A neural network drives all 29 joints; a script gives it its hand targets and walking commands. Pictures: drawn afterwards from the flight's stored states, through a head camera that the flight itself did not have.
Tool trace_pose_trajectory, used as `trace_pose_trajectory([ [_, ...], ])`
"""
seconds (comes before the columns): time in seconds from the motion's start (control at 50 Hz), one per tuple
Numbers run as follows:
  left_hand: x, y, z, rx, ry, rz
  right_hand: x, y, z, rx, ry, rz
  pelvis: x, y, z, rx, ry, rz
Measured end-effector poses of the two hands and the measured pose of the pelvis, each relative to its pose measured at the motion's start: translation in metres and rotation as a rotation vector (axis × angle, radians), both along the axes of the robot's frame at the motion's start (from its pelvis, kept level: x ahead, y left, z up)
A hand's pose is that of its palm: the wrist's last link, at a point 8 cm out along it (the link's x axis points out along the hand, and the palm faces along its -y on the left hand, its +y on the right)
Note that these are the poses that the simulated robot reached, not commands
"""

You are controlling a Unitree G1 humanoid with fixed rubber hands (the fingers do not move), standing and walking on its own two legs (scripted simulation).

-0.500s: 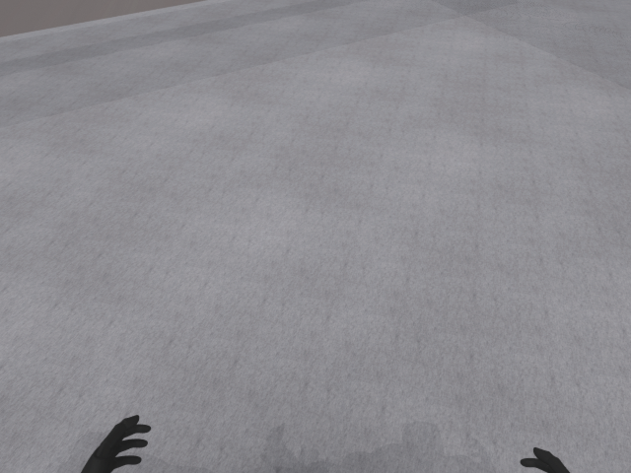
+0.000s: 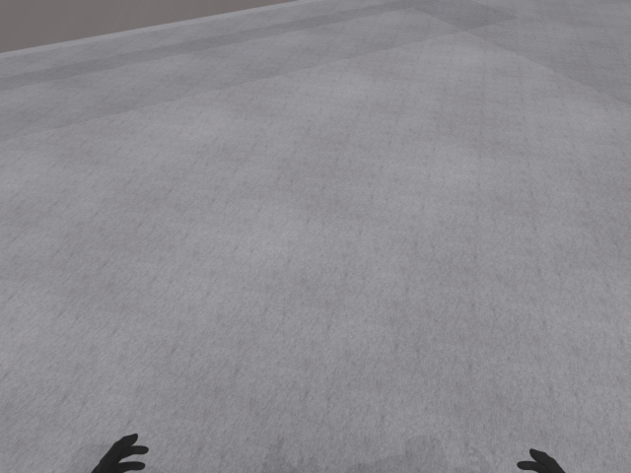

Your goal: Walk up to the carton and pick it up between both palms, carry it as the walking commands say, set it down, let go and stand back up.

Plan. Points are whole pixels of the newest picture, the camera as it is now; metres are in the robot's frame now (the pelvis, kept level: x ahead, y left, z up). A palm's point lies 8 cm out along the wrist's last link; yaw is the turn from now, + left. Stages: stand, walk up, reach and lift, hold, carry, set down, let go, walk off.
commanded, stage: stand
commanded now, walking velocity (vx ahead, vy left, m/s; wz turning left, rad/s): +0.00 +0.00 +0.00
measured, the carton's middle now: out of the picture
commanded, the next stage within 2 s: walk up in 1.44 s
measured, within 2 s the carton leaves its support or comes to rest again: neither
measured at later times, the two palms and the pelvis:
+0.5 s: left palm out of the picture +0.09 +0.30 -0.09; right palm out of the picture +0.08 -0.29 -0.10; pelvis -0.01 +0.01 +0.01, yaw -1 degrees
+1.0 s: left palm out of the picture +0.09 +0.31 -0.09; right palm out of the picture +0.08 -0.29 -0.10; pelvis -0.01 +0.01 +0.01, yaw -1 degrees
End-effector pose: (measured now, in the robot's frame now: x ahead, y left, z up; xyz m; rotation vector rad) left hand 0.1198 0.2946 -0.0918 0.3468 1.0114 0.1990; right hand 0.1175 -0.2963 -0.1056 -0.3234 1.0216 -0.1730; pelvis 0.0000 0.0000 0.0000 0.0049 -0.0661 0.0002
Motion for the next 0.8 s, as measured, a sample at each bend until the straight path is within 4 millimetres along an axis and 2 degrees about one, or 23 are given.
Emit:
trace_pose_trajectory([
  [0.48, -0.032, 0.007, 0.0, -0.022, 0.092, 0.028, -0.04, 0.001, 0.004, -0.005, 0.09, -0.035, -0.013, 0.005, 0.013, -0.007, -0.003, -0.011],
  [0.8, -0.032, 0.014, -0.001, -0.012, 0.111, 0.029, -0.043, 0.002, 0.006, -0.007, 0.115, -0.057, -0.01, 0.009, 0.014, -0.006, 0.006, -0.017],
])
